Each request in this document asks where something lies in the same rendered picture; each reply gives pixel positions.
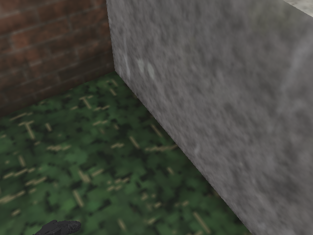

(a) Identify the robot left hand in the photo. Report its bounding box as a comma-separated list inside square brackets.
[32, 219, 81, 235]

